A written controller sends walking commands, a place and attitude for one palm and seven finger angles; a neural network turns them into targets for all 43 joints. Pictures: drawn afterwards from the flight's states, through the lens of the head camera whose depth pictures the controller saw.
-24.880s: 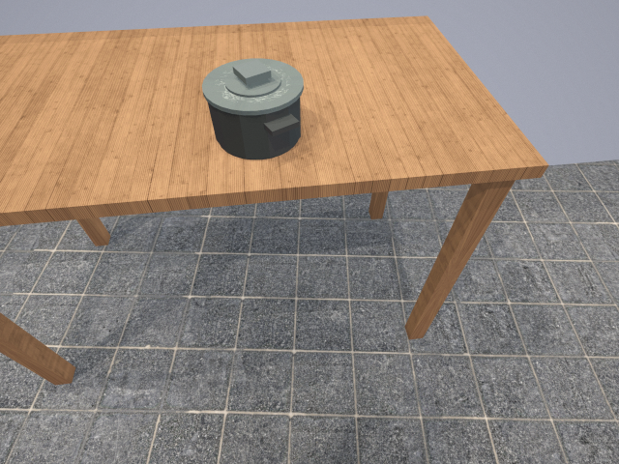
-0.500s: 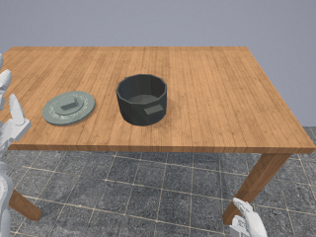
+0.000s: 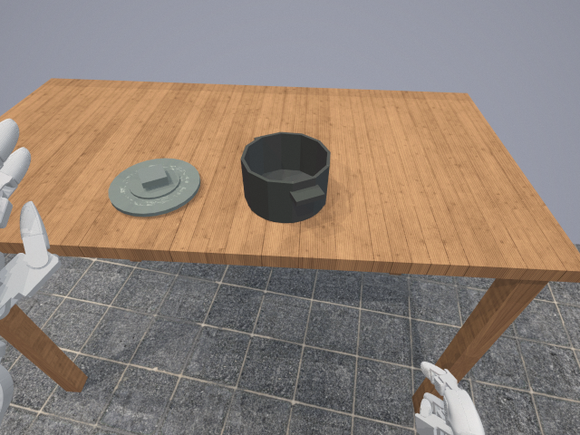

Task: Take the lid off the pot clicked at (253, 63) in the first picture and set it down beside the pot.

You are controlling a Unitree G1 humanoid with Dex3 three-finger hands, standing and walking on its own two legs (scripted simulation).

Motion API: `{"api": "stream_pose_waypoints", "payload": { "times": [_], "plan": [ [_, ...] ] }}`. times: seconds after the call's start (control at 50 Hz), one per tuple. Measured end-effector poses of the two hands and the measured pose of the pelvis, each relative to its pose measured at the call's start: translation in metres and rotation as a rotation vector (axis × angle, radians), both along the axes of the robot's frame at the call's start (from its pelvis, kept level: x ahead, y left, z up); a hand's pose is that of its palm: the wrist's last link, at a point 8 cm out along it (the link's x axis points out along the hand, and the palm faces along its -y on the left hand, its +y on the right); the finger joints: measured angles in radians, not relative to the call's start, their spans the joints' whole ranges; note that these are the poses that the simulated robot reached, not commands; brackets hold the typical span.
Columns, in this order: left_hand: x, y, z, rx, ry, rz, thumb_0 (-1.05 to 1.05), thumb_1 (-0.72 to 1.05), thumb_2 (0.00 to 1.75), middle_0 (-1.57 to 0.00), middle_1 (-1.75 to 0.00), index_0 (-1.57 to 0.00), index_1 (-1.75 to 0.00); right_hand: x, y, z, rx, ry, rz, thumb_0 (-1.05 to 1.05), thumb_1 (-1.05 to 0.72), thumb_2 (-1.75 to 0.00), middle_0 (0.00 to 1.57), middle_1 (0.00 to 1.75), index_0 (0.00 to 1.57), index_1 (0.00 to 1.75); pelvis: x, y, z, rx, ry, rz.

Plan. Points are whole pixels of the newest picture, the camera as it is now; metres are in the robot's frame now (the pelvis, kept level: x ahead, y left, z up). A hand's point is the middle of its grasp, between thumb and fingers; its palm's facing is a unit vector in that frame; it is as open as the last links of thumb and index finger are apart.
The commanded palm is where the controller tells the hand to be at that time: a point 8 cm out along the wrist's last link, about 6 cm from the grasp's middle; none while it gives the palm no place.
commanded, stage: step back with the hand held close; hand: left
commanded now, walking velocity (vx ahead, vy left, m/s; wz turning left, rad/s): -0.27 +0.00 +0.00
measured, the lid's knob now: (152, 175) +0.52 +0.35 +0.06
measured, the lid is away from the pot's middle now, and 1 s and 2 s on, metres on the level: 0.26 0.26 0.26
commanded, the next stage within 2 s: stop stepping back and stand still in 1.58 s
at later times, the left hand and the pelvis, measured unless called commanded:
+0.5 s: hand (41, 281) +0.17 +0.25 +0.23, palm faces +0.35 -0.76 -0.55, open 7.4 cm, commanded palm +0.10 +0.31 +0.24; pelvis -0.04 +0.03 -0.01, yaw -1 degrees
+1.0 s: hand out of the picture +0.12 +0.27 +0.23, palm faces +0.43 -0.77 -0.48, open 7.4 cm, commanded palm +0.05 +0.33 +0.24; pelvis -0.08 +0.05 -0.02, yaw -1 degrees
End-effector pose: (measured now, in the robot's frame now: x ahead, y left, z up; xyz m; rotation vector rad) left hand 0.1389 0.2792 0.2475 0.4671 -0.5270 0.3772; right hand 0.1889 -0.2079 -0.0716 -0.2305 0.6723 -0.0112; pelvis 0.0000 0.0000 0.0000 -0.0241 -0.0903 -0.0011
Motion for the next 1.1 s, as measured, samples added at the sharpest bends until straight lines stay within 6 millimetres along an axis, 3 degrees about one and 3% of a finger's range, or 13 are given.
{"api": "stream_pose_waypoints", "payload": {
  "times": [0.16,0.34,0.6,0.8,1.1],
  "plan": [
    [0.001,0.001,0.008,0.111,-0.024,-0.023,0.01,0.89,0.9,-0.21,-0.3,-0.2,-0.3,-0.008,-0.004,0.001,-0.006,-0.001,-0.059,0.02,-0.91,-0.9,0.2,0.3,0.2,0.3,-0.008,0.008,-0.004,-0.018,0.054,-0.021],
    [0.011,0.002,-0.01,0.165,0.081,-0.112,0.01,0.89,0.9,-0.21,-0.3,-0.21,-0.31,-0.048,-0.019,-0.005,-0.063,0.074,-0.189,0.02,-0.91,-0.9,0.2,0.3,0.2,0.3,-0.019,0.023,-0.009,-0.012,0.097,-0.036],
    [-0.021,0.018,-0.003,0.247,0.029,-0.073,0.01,0.89,0.9,-0.21,-0.3,-0.21,-0.31,-0.095,-0.005,-0.023,-0.069,0.157,-0.201,0.02,-0.91,-0.9,0.2,0.3,0.2,0.3,-0.047,0.035,-0.015,-0.03,0.118,-0.02],
    [-0.041,0.026,-0.003,0.228,-0.032,-0.062,0.01,0.89,0.9,-0.21,-0.3,-0.21,-0.31,-0.104,0.011,-0.021,-0.065,0.125,-0.176,0.02,-0.91,-0.9,0.2,0.3,0.2,0.3,-0.063,0.041,-0.018,-0.042,0.118,-0.013],
    [-0.068,0.037,0.0,0.254,-0.122,-0.083,0.01,0.89,0.9,-0.21,-0.3,-0.21,-0.31,-0.119,0.018,-0.018,-0.091,0.105,-0.155,0.02,-0.91,-0.9,0.2,0.3,0.2,0.3,-0.09,0.051,-0.023,-0.062,0.116,-0.01]
  ]
}}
